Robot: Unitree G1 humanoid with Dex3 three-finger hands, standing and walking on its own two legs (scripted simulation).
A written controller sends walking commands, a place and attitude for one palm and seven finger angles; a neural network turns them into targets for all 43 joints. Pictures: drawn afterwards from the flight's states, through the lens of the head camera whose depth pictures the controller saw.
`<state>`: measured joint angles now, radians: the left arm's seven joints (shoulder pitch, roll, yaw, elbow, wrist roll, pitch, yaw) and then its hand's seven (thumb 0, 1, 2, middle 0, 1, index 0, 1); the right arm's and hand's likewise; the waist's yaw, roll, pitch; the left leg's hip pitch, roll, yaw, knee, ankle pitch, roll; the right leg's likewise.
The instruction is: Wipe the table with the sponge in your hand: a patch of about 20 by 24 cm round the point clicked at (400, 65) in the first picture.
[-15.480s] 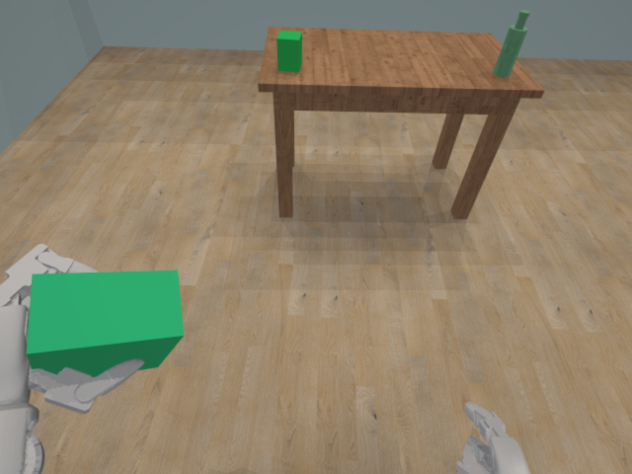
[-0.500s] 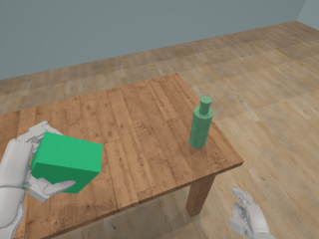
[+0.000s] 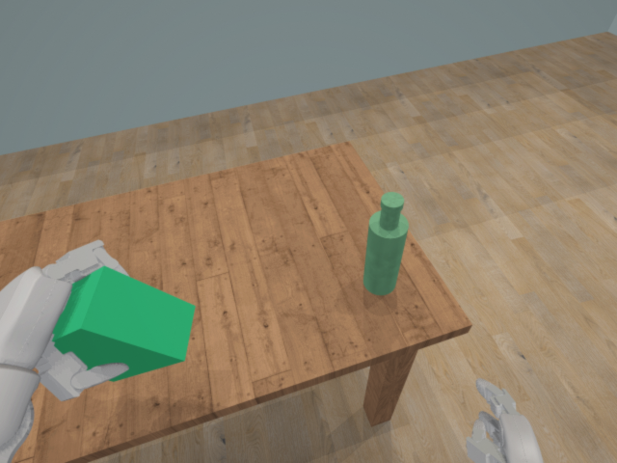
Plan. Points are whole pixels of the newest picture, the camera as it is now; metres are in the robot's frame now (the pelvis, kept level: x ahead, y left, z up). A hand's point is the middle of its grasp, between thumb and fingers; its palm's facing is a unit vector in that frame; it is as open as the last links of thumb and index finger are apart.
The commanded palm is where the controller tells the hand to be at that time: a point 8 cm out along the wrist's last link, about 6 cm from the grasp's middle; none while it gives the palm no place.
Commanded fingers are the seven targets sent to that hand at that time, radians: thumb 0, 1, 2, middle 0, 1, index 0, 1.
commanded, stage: turn the palm down, sponge in hand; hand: left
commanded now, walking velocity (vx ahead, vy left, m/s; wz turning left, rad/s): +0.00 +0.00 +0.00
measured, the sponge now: (124, 335) +0.22 +0.24 +0.10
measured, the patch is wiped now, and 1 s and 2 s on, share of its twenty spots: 0.00 0.00 0.00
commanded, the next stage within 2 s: move the sponge above the wiping area in 1.42 s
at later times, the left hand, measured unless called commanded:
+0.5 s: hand (56, 316) +0.22 +0.31 +0.13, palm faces +0.20 -0.28 -0.94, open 10.4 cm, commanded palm +0.19 +0.31 +0.17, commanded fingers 0.00 0.10 1.30 -1.20 -1.60 -1.20 -1.60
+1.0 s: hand (49, 322) +0.22 +0.32 +0.11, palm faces +0.07 -0.08 -0.99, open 10.4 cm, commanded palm +0.19 +0.31 +0.17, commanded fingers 0.00 0.10 1.30 -1.20 -1.60 -1.20 -1.60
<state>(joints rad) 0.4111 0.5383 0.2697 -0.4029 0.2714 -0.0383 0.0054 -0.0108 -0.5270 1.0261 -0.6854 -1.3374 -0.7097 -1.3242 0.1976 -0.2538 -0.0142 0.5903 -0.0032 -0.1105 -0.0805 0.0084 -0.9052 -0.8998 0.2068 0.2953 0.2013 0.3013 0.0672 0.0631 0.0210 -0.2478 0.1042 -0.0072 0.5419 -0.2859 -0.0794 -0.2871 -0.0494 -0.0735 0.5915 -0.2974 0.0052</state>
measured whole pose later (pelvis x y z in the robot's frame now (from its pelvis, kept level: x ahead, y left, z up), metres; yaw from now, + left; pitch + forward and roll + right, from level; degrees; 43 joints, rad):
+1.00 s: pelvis +0.00 +0.02 +0.01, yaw +1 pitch -3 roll +0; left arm 0.19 0.51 0.01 -0.18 0.86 0.33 0.04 0.00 -0.53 1.03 -0.69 -1.32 -0.71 -1.31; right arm 0.07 -0.26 0.04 0.66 0.03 -0.04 -0.07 0.01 -0.91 -0.90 0.21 0.30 0.23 0.32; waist 0.12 0.11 0.01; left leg -0.14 0.07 0.00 0.41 -0.23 -0.06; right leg -0.16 -0.08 -0.08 0.43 -0.22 0.03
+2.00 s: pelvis +0.00 +0.03 +0.01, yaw +0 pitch -3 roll +0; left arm 0.21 0.46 -0.06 -0.15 0.94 0.27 0.06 0.00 -0.52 1.03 -0.69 -1.32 -0.72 -1.30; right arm 0.07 -0.25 0.02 0.69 0.02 -0.06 -0.06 0.01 -0.91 -0.90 0.21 0.30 0.21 0.31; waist 0.13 0.09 0.01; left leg -0.12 0.07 0.02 0.40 -0.23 -0.05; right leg -0.15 -0.08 -0.06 0.42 -0.21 0.03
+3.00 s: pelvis +0.01 +0.03 +0.01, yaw +0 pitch -1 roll +0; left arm 0.14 0.41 -0.06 0.09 0.96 0.29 0.13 0.00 -0.52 1.03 -0.69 -1.31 -0.71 -1.30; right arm 0.06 -0.25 0.00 0.71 0.03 -0.06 -0.06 0.01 -0.91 -0.90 0.21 0.30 0.20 0.30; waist 0.11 0.08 -0.01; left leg -0.17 0.07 0.01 0.43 -0.24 -0.05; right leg -0.19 -0.08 -0.05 0.44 -0.22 0.04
